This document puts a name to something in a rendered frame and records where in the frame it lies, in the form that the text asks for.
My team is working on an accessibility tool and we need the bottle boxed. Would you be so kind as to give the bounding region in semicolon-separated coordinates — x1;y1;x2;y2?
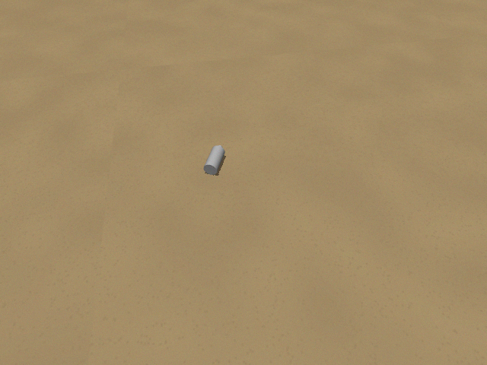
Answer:
204;145;225;175

